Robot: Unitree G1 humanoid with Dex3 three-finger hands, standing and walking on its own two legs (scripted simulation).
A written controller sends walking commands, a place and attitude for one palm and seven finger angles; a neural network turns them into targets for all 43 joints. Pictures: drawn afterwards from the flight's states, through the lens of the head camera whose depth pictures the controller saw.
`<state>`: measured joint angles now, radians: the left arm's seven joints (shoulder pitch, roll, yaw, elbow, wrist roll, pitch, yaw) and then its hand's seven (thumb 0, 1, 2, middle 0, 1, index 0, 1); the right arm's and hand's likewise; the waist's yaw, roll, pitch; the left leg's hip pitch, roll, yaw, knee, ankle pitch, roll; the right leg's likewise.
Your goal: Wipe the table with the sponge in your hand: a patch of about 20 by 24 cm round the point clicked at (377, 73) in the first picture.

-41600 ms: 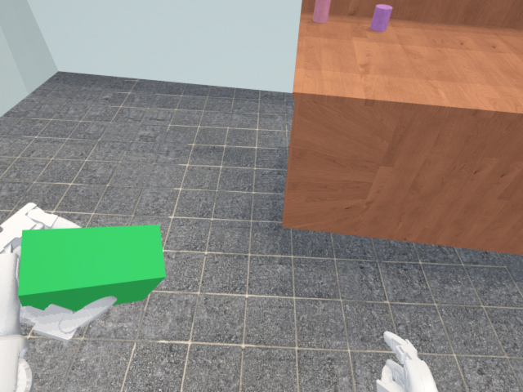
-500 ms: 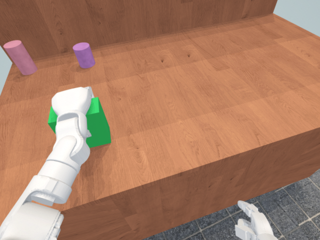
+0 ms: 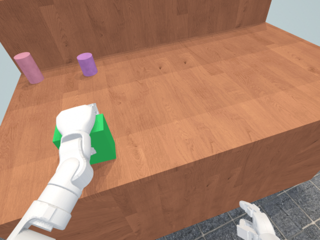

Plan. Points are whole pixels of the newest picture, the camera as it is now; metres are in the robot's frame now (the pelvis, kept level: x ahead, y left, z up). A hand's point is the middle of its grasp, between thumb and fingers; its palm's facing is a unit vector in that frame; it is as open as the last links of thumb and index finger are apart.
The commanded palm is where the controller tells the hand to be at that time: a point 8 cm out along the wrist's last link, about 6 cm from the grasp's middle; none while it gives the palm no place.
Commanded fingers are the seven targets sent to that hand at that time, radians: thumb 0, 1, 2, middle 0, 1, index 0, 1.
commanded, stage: wipe back along the third lane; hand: left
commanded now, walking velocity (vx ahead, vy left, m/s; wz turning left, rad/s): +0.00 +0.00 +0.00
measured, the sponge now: (90, 146) +0.34 +0.25 +0.05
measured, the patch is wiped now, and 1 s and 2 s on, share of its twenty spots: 0.85 0.85 0.85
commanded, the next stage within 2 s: slide back across to the middle lane in 0.16 s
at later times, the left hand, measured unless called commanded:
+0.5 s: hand (84, 140) +0.31 +0.23 +0.11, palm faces +0.07 -0.10 -0.99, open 10.3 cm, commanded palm +0.27 +0.24 +0.16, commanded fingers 0.00 0.10 1.30 -1.20 -1.60 -1.20 -1.60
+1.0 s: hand (53, 157) +0.26 +0.29 +0.11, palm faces +0.01 -0.07 -1.00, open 10.3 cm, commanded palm +0.24 +0.29 +0.16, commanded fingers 0.00 0.10 1.30 -1.20 -1.60 -1.20 -1.60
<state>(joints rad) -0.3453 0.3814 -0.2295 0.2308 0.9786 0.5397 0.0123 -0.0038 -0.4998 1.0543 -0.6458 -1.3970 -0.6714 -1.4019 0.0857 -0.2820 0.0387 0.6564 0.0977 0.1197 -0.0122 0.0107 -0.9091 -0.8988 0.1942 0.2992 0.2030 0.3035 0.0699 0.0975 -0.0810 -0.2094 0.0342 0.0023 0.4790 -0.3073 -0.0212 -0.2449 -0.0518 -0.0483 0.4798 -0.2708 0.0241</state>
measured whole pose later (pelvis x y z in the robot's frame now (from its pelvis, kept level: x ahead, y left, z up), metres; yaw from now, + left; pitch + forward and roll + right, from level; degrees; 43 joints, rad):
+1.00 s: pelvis -0.02 -0.01 +0.00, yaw +0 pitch -1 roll +0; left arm -0.12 0.52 -0.03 0.07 0.91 0.35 -0.08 -0.01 -0.52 1.05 -0.68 -1.35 -0.71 -1.35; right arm 0.09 -0.28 0.03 0.65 0.07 0.05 -0.06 0.01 -0.91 -0.90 0.20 0.30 0.20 0.30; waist 0.09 0.10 -0.03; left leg -0.18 0.05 -0.01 0.47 -0.28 -0.04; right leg -0.21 -0.03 -0.06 0.47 -0.25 0.00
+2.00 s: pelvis -0.04 -0.02 +0.00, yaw -1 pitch +7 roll +0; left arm -0.70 0.66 0.05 0.91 1.01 0.06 -0.01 0.01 -0.55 1.06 -0.73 -1.31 -0.76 -1.31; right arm 0.26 -0.31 -0.01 0.74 0.08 0.07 -0.07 0.01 -0.91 -0.90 0.20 0.30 0.21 0.30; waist -0.01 0.07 -0.05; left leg -0.38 0.06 -0.01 0.50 -0.24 -0.03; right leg -0.41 -0.02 -0.05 0.48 -0.19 0.00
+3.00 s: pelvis +0.00 +0.01 +0.00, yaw -2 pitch +12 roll -1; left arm -0.80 0.75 0.15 1.00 1.07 0.03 -0.02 0.01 -0.55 1.06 -0.72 -1.33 -0.74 -1.34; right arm 0.31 -0.29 -0.01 0.74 0.07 0.12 -0.05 0.00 -0.91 -0.90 0.20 0.30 0.21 0.30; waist -0.05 0.06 -0.07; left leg -0.42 0.05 0.02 0.52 -0.30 -0.01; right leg -0.43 -0.03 -0.03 0.44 -0.21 0.03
